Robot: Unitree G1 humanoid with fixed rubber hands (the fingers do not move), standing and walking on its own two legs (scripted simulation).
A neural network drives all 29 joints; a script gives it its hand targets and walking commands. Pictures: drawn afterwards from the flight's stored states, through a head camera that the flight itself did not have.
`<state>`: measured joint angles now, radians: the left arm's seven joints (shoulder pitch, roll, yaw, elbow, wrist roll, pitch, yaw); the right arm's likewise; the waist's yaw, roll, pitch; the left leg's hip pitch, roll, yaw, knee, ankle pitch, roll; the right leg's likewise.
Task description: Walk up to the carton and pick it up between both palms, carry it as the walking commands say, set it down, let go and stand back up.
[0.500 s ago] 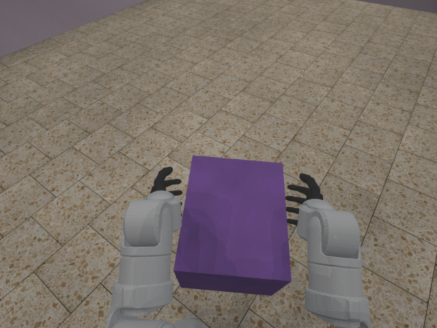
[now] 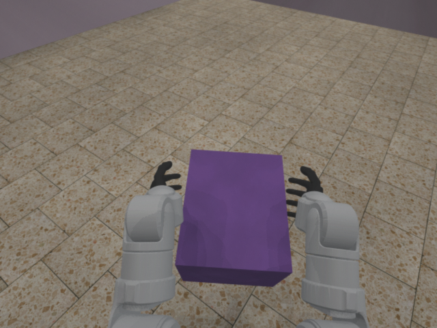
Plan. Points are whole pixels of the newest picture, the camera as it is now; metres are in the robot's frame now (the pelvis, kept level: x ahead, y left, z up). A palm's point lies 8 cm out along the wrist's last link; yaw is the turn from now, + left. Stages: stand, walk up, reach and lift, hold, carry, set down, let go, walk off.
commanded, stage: carry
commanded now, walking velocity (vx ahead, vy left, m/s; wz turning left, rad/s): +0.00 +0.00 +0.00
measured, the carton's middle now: (232, 218) +0.33 +0.00 +0.01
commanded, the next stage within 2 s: none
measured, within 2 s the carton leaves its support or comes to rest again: neither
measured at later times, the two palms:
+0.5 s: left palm (155, 244) +0.23 +0.12 +0.09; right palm (325, 252) +0.22 -0.14 +0.10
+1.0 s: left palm (150, 295) +0.16 +0.12 +0.06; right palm (331, 297) +0.17 -0.15 +0.05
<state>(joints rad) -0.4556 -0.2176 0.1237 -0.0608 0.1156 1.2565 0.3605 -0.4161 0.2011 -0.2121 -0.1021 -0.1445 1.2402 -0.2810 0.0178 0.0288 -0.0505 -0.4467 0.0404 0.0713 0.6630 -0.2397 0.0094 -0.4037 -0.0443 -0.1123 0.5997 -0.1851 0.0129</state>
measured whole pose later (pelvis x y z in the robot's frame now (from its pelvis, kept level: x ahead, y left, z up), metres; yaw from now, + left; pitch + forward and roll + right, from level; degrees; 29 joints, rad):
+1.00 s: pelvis -0.13 -0.01 +0.00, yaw +0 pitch +2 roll +0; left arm -0.29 -0.16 0.10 0.07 0.19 1.00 0.15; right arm -0.30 0.16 -0.16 0.07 -0.17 0.99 -0.13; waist 0.01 0.01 -0.07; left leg -0.47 0.02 0.08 0.66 -0.22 0.03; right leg -0.47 -0.01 -0.04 0.65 -0.19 -0.03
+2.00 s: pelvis -0.13 -0.03 +0.00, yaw +1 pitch +2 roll +0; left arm -0.15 -0.13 0.05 0.10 0.15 0.74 0.13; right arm -0.15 0.13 -0.11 0.09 -0.13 0.71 -0.11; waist 0.01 0.00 -0.07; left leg -0.46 0.04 0.05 0.59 -0.17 0.00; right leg -0.44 0.01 -0.08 0.58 -0.17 -0.04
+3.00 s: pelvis -0.09 -0.02 +0.01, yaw +1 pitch +1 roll -1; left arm -0.16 -0.13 0.05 0.14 0.16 0.72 0.12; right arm -0.16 0.13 -0.12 0.13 -0.14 0.70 -0.10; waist 0.00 0.00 -0.07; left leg -0.37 0.05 0.06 0.60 -0.25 0.00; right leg -0.36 0.02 -0.07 0.58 -0.24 -0.04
